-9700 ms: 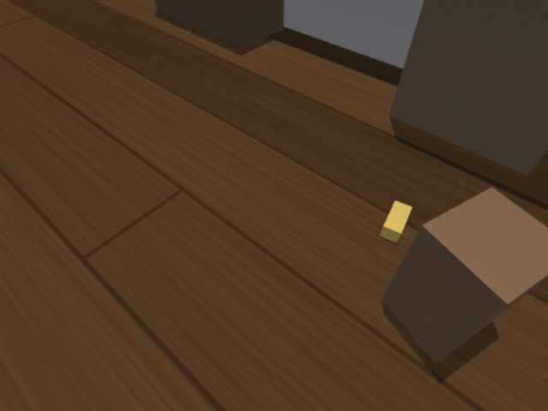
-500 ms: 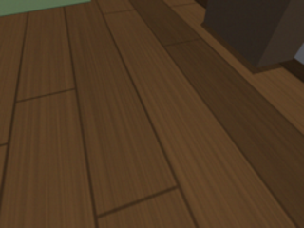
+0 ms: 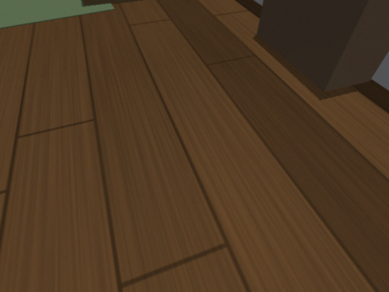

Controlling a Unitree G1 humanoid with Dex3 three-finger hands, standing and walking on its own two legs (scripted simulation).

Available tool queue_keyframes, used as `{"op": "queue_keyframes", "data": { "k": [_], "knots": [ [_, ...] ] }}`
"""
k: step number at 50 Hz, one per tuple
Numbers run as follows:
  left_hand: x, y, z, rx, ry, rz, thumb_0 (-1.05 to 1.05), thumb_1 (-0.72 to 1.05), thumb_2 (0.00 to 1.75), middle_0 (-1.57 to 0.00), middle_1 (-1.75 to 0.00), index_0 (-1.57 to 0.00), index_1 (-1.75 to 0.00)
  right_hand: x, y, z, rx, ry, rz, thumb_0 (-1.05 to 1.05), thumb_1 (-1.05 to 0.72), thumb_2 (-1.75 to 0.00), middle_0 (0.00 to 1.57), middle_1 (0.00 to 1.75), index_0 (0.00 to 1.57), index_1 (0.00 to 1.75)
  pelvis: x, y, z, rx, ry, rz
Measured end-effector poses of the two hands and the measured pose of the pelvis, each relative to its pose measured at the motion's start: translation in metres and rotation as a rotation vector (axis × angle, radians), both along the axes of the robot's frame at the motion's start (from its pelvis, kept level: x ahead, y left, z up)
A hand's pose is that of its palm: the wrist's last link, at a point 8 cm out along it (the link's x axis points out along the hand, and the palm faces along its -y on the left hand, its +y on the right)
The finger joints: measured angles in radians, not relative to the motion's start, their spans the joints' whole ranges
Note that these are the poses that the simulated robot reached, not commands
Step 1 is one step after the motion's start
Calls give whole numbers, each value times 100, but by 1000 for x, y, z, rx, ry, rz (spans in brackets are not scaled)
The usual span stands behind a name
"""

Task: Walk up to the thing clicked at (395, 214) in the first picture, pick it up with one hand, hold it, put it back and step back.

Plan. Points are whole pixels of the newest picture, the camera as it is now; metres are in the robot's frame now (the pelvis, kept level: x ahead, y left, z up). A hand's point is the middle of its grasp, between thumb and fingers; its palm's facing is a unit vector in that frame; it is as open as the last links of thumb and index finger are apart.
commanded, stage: stand
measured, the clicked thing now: out of the picture -0.23 -0.93 -0.75
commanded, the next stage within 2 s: walk up in 1.82 s
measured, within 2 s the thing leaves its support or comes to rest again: neither
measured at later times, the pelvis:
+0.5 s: pelvis +0.00 +0.00 +0.00, yaw +0 degrees
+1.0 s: pelvis +0.00 +0.00 +0.00, yaw +0 degrees
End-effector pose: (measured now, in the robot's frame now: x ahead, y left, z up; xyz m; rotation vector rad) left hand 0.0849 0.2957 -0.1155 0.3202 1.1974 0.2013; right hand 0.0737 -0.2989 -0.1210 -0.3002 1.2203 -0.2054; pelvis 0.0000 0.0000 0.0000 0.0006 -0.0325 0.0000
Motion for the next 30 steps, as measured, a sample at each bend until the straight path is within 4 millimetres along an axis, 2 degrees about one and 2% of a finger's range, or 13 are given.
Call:
{"op": "queue_keyframes", "data": {
  "k": [15, 30],
  "knots": [
    [-21, 0, -3, -1, 43, 18, 1, 91, 90, -21, -30, -20, -30, -8, 0, -2, 3, 21, 9, 1, -91, -90, 20, 30, 20, 30, -3, -1, 0, 1, 0, 1],
    [-26, 1, -3, 0, 52, 20, 1, 91, 90, -21, -30, -20, -30, -12, 0, -3, 3, 32, 12, 1, -91, -90, 20, 30, 20, 30, -3, -1, 0, 1, 3, 2]
  ]
}}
